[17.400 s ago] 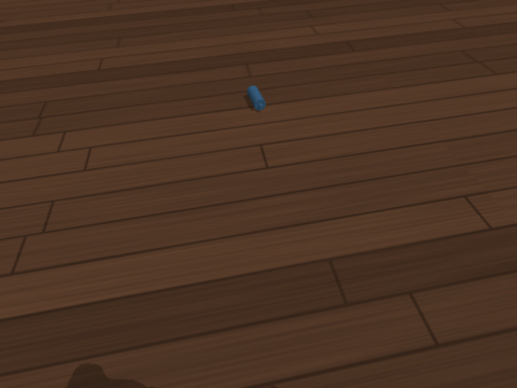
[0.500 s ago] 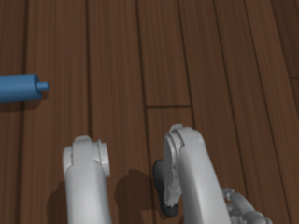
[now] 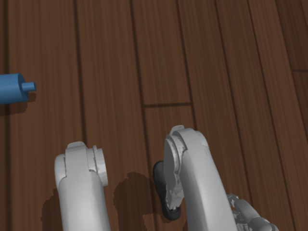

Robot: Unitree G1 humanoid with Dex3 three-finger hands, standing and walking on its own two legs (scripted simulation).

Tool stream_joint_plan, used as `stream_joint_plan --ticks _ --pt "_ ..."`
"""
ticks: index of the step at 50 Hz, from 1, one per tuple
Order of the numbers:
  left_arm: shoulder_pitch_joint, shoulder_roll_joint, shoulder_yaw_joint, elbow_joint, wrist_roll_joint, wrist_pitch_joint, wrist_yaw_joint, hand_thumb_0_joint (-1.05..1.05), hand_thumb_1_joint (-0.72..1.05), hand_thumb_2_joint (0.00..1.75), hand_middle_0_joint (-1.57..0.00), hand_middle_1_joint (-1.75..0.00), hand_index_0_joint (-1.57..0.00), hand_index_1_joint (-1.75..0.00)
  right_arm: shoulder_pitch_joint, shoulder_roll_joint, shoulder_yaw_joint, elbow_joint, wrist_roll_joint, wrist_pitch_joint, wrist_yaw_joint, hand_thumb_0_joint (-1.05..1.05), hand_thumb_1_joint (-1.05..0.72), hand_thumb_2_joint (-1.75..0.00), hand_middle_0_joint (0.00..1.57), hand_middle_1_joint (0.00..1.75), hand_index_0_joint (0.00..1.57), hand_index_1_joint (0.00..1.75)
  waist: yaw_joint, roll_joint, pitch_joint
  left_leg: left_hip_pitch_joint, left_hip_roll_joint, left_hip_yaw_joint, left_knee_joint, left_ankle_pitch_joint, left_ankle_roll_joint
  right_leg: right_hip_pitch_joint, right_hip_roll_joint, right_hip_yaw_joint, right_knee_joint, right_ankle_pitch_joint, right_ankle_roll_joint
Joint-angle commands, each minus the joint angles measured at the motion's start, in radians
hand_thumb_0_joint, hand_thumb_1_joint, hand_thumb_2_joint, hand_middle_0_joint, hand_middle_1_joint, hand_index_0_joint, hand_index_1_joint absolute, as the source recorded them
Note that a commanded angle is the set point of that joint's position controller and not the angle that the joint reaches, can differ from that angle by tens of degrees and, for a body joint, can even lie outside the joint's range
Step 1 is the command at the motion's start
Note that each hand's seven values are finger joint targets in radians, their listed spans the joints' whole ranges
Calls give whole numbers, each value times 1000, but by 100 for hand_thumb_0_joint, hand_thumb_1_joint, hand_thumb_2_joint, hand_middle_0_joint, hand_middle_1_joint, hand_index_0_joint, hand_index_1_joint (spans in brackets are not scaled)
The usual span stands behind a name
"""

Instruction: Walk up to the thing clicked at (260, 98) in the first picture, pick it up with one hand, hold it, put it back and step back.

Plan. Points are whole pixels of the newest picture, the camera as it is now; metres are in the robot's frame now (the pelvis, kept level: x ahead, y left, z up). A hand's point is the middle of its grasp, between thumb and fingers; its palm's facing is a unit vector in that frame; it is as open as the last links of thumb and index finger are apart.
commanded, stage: rise first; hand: left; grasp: from above
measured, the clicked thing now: out of the picture +0.48 +0.41 -0.27
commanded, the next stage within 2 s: none
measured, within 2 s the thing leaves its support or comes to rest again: neither
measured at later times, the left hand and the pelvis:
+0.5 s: hand out of the picture +0.41 +0.43 -0.16, palm faces -0.42 -0.13 -0.90, open 14.1 cm; pelvis -0.01 +0.01 +0.00, yaw -1 degrees
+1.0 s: hand out of the picture +0.42 +0.44 -0.17, palm faces -0.44 -0.13 -0.89, open 14.1 cm; pelvis -0.01 +0.01 +0.00, yaw -2 degrees
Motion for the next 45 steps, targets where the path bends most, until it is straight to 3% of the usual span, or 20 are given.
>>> stream_joint_plan --ticks 1,3,6,11,14,17,19,22,23,27,33,37,38,41,45 --pt "-241 387 53 -141 -38 2 44 0 -56 103 -6 -102 -5 -103 183 -281 -85 -1 -2 6 -19 0 -90 -90 20 30 20 30 14 402 -702 570 15 84 -277 277 32 273 22 -83 -201 204 -94" --pt "-226 375 44 -121 -33 8 44 0 -58 104 -6 -102 -5 -103 183 -279 -82 3 1 4 -19 0 -90 -90 20 30 20 30 20 412 -692 588 17 80 -284 281 28 253 22 -85 -200 199 -97" --pt "-247 365 30 -111 -27 7 50 0 -58 103 -6 -102 -5 -103 183 -283 -79 3 0 2 -18 0 -91 -90 20 30 20 30 1 407 -670 568 16 75 -284 270 27 252 21 -91 -198 201 -95" --pt "-255 360 14 -93 -16 16 55 0 -57 103 -6 -104 -6 -104 184 -290 -75 4 4 0 -15 0 -91 -90 20 30 20 30 -5 430 -672 613 20 59 -289 304 22 225 19 -98 -185 215 -94" --pt "-282 380 26 -100 -21 18 64 0 -55 101 -6 -105 -6 -105 181 -293 -75 1 7 -4 -14 0 -91 -90 20 30 20 30 -5 431 -672 591 17 60 -289 280 21 228 19 -98 -184 209 -95" --pt "-311 365 -1 -101 -7 19 65 0 -56 102 -6 -105 -6 -105 185 -294 -66 2 0 -7 -12 0 -91 -90 20 30 20 30 -25 462 -660 606 20 54 -297 274 19 215 19 -104 -182 202 -93" --pt "-304 377 8 -85 -3 25 70 0 -55 101 -6 -105 -6 -105 185 -293 -68 0 5 -10 -12 0 -91 -90 20 30 20 30 -17 454 -660 609 21 54 -291 281 18 209 18 -102 -181 205 -95" --pt "-314 365 -5 -67 0 33 71 0 -56 102 -6 -105 -6 -105 195 -291 -62 -4 2 -17 -9 0 -91 -90 20 30 20 30 -34 459 -638 594 22 57 -294 262 17 211 18 -103 -186 197 -96" --pt "-315 372 3 -70 -5 35 72 0 -56 101 -6 -105 -6 -105 189 -294 -65 -5 6 -18 -12 0 -91 -90 20 30 20 30 -23 450 -638 580 21 57 -298 234 17 203 19 -104 -190 182 -97" --pt "-307 383 -1 -63 10 43 68 0 -56 102 -6 -105 -6 -105 187 -300 -59 -6 7 -20 -11 0 -91 -90 20 30 20 30 -22 476 -643 617 25 43 -305 256 13 190 18 -108 -179 189 -96" --pt "-301 403 7 -60 2 43 70 0 -56 102 -6 -105 -6 -105 188 -302 -52 -13 10 -24 -10 0 -91 -90 20 30 20 30 -27 461 -642 586 22 50 -289 268 17 215 19 -104 -178 207 -96" --pt "-323 408 4 -50 -1 38 71 0 -56 102 -7 -104 -7 -105 196 -303 -42 -13 6 -29 -8 0 -91 -90 20 30 20 30 -50 447 -628 570 23 52 -277 273 21 232 20 -105 -186 215 -93" --pt "-309 421 13 -40 -5 38 71 0 -55 101 -7 -104 -7 -104 192 -305 -40 -11 9 -28 -10 0 -91 -90 20 30 20 30 -38 438 -629 558 22 55 -278 259 23 240 22 -105 -190 208 -93" --pt "-305 419 0 -23 5 36 64 0 -56 102 -7 -104 -6 -105 200 -306 -34 -14 2 -30 -9 0 -91 -90 20 30 20 30 -51 450 -619 575 25 49 -280 273 20 235 21 -109 -186 212 -93" --pt "-307 446 13 -46 3 32 58 0 -56 103 -7 -105 -6 -105 191 -314 -33 -22 5 -30 -9 0 -91 -90 20 30 20 30 -37 494 -637 623 29 27 -300 282 10 209 19 -113 -172 205 -97"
